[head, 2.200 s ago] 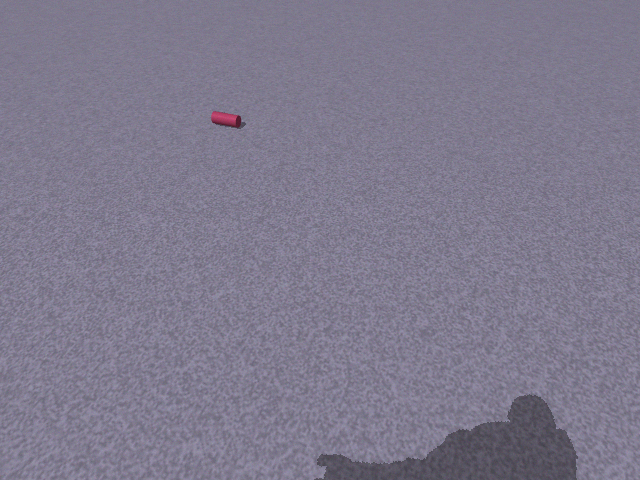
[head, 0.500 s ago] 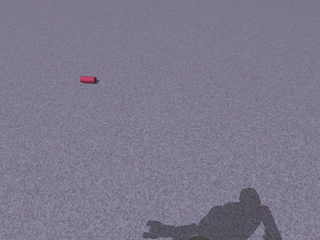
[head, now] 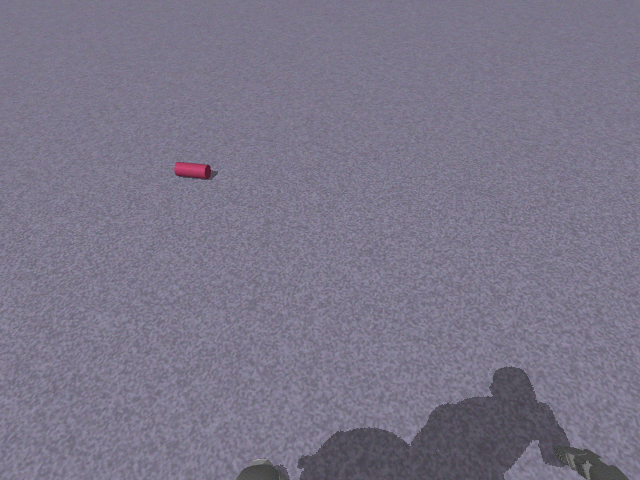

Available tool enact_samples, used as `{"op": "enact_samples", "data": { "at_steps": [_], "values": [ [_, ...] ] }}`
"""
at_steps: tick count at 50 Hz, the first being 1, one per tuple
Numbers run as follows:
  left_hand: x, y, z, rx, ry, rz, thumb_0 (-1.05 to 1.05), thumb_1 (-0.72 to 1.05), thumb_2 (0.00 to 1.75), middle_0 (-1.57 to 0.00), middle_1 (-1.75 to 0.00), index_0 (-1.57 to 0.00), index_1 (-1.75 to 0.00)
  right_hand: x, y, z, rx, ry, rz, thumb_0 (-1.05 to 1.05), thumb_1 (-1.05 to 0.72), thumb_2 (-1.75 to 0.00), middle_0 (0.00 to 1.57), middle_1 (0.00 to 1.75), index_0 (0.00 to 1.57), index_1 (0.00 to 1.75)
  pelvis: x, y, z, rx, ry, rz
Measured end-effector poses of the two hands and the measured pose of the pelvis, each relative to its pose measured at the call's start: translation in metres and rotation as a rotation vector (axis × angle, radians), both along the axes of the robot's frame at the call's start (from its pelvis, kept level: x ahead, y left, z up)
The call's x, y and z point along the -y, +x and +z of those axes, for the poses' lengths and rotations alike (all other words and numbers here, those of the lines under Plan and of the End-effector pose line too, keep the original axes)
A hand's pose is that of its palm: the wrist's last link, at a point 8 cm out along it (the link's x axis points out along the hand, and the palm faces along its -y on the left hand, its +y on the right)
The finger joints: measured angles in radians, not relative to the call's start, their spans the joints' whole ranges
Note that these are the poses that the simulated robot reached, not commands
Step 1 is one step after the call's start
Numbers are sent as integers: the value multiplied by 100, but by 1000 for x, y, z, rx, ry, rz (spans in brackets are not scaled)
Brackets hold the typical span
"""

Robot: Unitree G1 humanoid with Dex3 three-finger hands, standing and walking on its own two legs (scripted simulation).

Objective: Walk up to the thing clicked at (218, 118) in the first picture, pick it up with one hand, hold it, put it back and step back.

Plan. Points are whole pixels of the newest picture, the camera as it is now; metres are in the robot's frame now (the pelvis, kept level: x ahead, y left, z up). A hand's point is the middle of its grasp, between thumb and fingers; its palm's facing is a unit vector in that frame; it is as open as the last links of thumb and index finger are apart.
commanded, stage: walk up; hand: left
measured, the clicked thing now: (192, 170) +1.59 +0.71 -0.73
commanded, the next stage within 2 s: none
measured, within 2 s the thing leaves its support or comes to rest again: neither
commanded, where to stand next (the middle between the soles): +1.18 +0.49 m, yaw -8 degrees
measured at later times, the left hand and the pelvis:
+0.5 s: hand (139, 318) +0.40 +0.35 -0.12, palm faces -0.07 -0.88 -0.47, open 7.4 cm; pelvis +0.27 +0.07 -0.01, yaw -3 degrees
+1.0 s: hand (102, 265) +0.54 +0.49 -0.15, palm faces -0.08 -0.90 -0.43, open 7.4 cm; pelvis +0.49 +0.19 +0.00, yaw -3 degrees
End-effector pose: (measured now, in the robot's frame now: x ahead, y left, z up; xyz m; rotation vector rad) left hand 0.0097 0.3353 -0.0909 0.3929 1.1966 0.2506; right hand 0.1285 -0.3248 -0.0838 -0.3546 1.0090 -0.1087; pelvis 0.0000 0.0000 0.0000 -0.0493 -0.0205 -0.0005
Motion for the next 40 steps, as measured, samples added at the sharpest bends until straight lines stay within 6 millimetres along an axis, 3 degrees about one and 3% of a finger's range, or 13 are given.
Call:
{"op": "enact_samples", "data": {
  "at_steps": [3, 5, 13, 19, 24, 27, 32, 40],
  "values": [
    [-30, 32, -21, -45, 0, 4, 1, 90, 90, -20, -30, -21, -30, -16, 45, 1, 39, -42, -11, 1, -91, -90, 20, 30, 20, 30, -24, 39, -14, -2, 26, -4],
    [-43, 60, -28, -61, 1, 5, 1, 90, 90, -20, -30, -21, -30, -28, 61, 3, 59, -54, -30, 1, -91, -90, 20, 29, 20, 30, -36, 58, -15, 1, 36, -7],
    [-54, 198, -6, 19, -34, -104, 1, 91, 90, -20, -30, -20, -30, -62, 71, 9, -38, -24, -147, 1, -90, -90, 21, 30, 21, 30, -61, 136, 9, 6, 58, -46],
    [-52, 299, 14, 87, -15, -167, 1, 91, 90, -20, -30, -20, -30, -71, 83, -15, -140, 20, -202, 1, -90, -90, 21, 30, 21, 30, -70, 202, 8, 13, 73, -53],
    [-53, 372, 16, 185, 39, -167, 0, 90, 90, -20, -30, -20, -30, -73, 127, -51, -189, 52, -205, 1, -90, -90, 21, 30, 21, 30, -66, 261, -12, 25, 57, -54],
    [-56, 393, 21, 218, 47, -138, 0, 90, 90, -20, -30, -20, -30, -82, 169, -55, -191, 65, -172, 1, -91, -90, 21, 30, 20, 30, -70, 286, -11, 33, 36, -47],
    [-73, 404, 30, 178, 52, -96, 0, 90, 90, -20, -30, -21, -30, -97, 248, -39, -113, 74, -120, 1, -91, -90, 21, 30, 20, 30, -85, 325, 1, 33, 18, -36],
    [-132, 425, 13, 70, 45, -43, 0, 90, 90, -20, -30, -21, -30, -121, 353, -11, -69, 6, -66, 1, -91, -90, 21, 30, 20, 30, -127, 396, 1, 16, 1, -25]
  ]
}}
